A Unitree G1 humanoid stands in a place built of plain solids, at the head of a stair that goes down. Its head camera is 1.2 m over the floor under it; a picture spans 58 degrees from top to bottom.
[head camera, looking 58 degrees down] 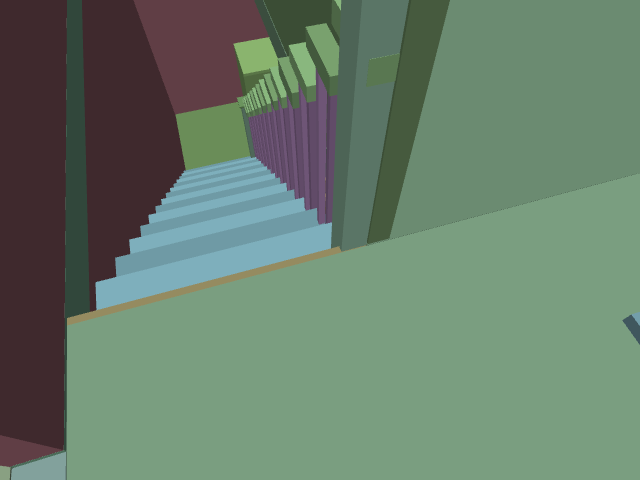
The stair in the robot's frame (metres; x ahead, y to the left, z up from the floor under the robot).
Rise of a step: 0.20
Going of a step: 0.23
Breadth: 0.93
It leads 17 degrees to the left of straight ahead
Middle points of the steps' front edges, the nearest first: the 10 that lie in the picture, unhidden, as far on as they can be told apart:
0.62 0.30 0.00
0.84 0.37 -0.20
1.05 0.43 -0.41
1.27 0.50 -0.61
1.49 0.57 -0.82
1.71 0.63 -1.02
1.93 0.70 -1.23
2.15 0.77 -1.43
2.37 0.84 -1.64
2.59 0.90 -1.84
